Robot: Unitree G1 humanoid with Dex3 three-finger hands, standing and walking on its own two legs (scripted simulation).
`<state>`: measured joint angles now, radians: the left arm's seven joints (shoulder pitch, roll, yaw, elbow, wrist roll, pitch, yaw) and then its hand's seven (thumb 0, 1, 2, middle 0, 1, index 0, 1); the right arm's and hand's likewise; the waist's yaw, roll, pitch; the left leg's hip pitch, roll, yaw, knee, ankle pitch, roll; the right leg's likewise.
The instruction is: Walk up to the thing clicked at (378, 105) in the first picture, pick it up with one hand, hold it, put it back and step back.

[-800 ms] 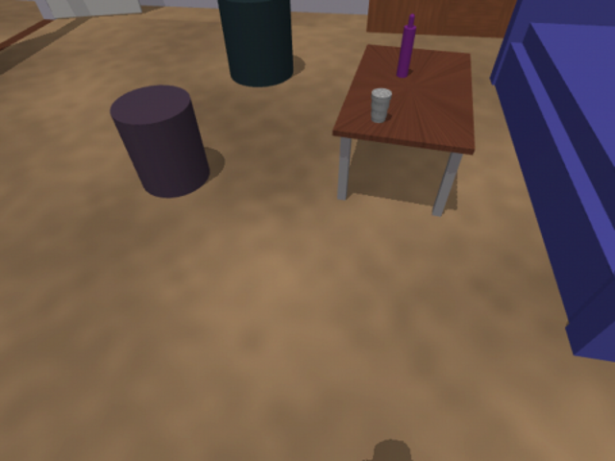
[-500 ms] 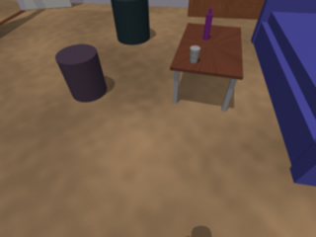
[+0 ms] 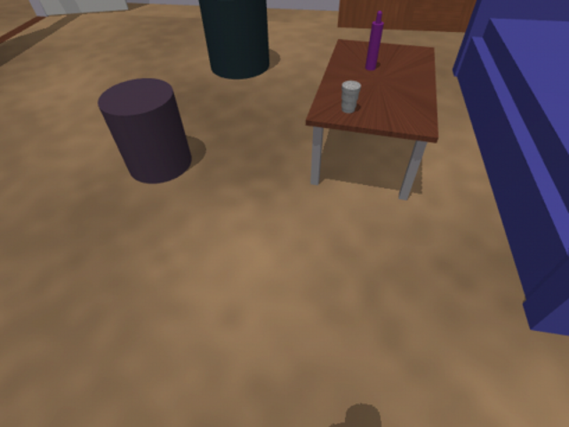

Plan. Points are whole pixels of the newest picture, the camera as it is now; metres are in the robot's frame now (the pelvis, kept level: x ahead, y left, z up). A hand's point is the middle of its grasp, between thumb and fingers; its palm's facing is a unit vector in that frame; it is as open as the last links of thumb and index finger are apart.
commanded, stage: stand
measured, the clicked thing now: (349, 97) +1.46 -0.24 -0.32
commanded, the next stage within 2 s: walk up in 0.32 s
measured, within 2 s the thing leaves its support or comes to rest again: neither
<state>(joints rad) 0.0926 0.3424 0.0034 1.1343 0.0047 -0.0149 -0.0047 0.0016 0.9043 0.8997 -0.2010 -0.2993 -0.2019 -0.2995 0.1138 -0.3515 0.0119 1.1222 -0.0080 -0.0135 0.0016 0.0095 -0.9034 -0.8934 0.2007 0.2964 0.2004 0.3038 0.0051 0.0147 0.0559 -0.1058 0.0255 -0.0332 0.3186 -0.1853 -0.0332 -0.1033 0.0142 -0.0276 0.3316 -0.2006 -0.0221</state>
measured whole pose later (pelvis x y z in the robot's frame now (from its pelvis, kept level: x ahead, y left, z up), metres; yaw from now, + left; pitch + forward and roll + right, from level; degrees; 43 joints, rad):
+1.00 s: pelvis +0.20 +0.06 -0.02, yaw -7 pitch -3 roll +2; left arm 0.23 0.43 0.06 0.93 0.01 -0.05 -0.08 0.00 0.91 0.90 -0.20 -0.30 -0.20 -0.30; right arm 0.35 -0.41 -0.07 0.92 -0.02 -0.05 0.07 0.01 -0.90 -0.89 0.20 0.30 0.20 0.30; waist -0.05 0.01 0.07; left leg -0.03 0.02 0.13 0.45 -0.36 0.00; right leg -0.45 -0.08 -0.01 0.65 -0.20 -0.02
